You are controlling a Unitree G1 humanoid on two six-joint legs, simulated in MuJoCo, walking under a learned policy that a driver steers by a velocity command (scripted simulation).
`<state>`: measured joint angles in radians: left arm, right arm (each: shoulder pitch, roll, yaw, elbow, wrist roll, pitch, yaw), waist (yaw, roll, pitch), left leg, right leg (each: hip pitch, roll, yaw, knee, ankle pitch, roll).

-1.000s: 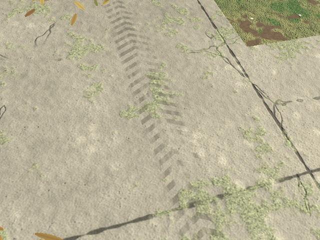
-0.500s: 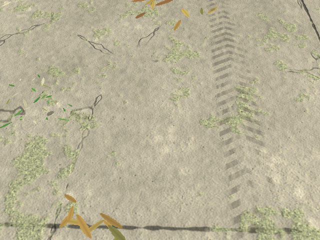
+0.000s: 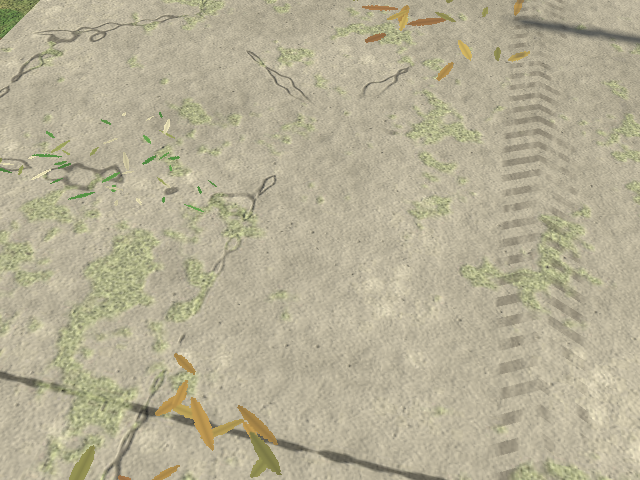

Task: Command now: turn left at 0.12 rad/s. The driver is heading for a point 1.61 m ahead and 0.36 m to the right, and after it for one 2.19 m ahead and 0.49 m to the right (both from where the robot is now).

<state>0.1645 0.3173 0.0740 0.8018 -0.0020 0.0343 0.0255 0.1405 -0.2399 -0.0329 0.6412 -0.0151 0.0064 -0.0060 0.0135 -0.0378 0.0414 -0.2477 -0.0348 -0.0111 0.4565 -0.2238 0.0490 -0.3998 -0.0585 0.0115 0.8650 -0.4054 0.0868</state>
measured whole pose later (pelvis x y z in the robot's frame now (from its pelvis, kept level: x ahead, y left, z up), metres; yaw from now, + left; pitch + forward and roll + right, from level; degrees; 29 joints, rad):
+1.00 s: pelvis +0.00 -0.02 +0.00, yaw +0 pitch -2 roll +0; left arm 0.20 0.24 0.02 1.05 0.00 0.00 0.04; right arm 0.18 -0.23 -0.04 1.02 0.00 0.01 -0.03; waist 0.01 0.00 0.05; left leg -0.20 -0.02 -0.02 0.49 -0.26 0.01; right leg -0.16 -0.02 0.00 0.48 -0.28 0.02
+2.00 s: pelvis +0.35 +0.00 +0.00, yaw -1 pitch +0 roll +2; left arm 0.22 0.26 0.06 0.92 -0.02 -0.09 0.02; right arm 0.25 -0.24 -0.05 1.00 0.00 -0.10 0.04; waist -0.03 -0.04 0.02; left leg -0.19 -0.08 0.07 0.32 -0.14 0.08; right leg -0.59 -0.12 0.04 1.13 -0.26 -0.04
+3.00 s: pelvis +0.88 -0.03 -0.01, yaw -4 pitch +2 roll +0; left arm 0.27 0.27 0.07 0.95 -0.02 -0.02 0.03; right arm 0.07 -0.24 -0.04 0.90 -0.02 -0.07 0.01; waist 0.02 -0.03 0.06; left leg -0.40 0.01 0.10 0.46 -0.09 0.05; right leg -0.45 -0.03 0.04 1.14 -0.52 0.03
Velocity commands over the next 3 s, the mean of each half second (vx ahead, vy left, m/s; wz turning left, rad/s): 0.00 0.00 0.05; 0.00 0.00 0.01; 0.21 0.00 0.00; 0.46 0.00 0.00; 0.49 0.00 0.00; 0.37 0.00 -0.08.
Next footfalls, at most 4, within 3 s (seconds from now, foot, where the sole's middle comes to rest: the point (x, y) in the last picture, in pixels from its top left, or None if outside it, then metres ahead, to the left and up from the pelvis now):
0.10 right None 0.03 -0.15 -0.78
1.78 left None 0.42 0.08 -0.78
2.30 right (394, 374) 0.71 -0.17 -0.78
2.84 left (297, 262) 1.02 0.06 -0.78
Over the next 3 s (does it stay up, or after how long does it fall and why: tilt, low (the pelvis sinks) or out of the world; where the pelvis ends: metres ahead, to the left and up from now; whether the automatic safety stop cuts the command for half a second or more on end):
stays up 0.88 -0.03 -0.01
